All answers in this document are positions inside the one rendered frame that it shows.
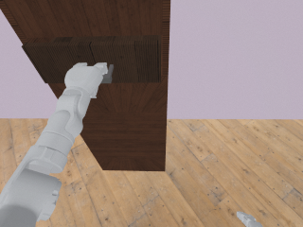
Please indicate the robot right hand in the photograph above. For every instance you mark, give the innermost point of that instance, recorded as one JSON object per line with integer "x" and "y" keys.
{"x": 248, "y": 220}

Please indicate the robot left hand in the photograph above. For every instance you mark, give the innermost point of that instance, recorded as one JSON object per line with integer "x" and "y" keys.
{"x": 86, "y": 77}

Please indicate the drawer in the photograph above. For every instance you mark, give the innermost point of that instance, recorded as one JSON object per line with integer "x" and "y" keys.
{"x": 136, "y": 58}

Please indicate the handle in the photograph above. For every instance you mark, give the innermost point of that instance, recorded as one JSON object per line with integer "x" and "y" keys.
{"x": 107, "y": 78}

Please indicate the robot left upper arm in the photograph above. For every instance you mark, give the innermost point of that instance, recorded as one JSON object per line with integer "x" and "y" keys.
{"x": 32, "y": 198}

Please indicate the robot left forearm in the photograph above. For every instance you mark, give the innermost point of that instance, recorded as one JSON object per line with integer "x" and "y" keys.
{"x": 49, "y": 154}

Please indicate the cabinet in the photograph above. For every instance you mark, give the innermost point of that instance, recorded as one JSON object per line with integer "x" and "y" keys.
{"x": 125, "y": 127}

